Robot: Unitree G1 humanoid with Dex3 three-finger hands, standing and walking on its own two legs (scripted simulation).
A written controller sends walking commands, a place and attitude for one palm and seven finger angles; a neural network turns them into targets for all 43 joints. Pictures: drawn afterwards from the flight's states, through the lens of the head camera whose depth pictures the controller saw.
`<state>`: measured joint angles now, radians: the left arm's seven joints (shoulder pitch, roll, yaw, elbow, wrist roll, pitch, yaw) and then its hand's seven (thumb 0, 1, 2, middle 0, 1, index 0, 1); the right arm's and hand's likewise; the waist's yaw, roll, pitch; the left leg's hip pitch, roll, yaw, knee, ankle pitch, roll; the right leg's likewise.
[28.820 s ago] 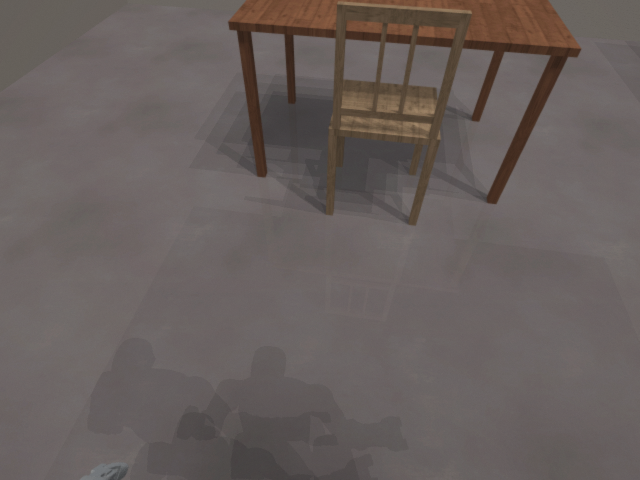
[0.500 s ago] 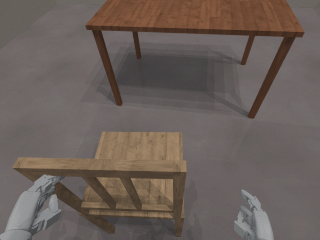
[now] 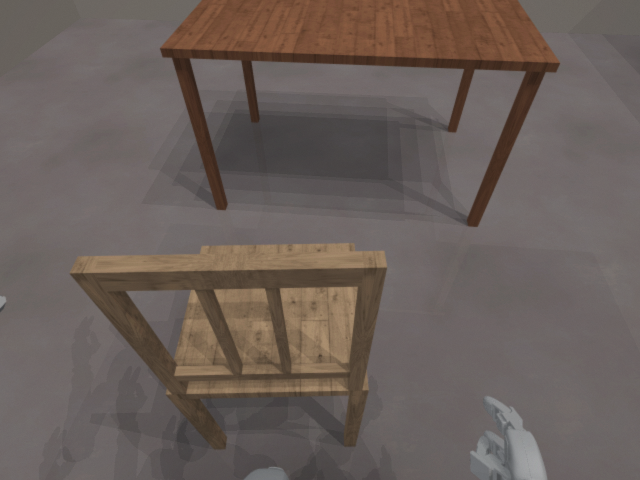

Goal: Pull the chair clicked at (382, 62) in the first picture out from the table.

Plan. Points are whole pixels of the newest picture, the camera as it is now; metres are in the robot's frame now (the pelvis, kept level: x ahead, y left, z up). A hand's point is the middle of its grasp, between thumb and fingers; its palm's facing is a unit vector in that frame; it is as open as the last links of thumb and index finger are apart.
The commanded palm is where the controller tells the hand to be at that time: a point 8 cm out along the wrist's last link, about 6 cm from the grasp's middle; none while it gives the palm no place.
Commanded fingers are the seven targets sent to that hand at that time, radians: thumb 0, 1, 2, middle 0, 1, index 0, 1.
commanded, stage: step back with the hand held close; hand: left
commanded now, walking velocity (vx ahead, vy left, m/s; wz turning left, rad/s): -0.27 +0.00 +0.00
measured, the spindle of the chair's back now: (222, 333) +0.33 +0.19 -0.08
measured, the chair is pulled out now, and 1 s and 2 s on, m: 0.73 0.73 0.73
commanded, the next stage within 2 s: stop stepping back and stand still in 0.34 s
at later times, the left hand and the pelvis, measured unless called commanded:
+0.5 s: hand out of the picture +0.11 +0.29 +0.18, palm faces +0.41 -0.77 -0.49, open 7.4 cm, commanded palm +0.06 +0.33 +0.19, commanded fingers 0.00 0.90 0.90 -0.20 -0.30 -0.20 -0.30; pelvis -0.09 +0.03 +0.01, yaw -1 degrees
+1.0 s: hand out of the picture +0.03 +0.30 +0.17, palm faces +0.48 -0.79 -0.37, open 7.4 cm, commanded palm -0.03 +0.33 +0.19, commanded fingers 0.00 0.90 0.90 -0.20 -0.30 -0.20 -0.30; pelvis -0.17 +0.03 +0.00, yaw +0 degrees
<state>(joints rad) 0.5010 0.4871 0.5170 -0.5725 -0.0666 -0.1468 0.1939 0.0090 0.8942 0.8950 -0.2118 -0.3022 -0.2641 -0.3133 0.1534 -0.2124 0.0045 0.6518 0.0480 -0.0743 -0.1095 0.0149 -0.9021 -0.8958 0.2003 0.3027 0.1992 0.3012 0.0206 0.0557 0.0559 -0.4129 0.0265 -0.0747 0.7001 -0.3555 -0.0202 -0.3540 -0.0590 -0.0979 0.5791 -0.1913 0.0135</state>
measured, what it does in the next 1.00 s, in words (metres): walks backwards: right foot, then left foot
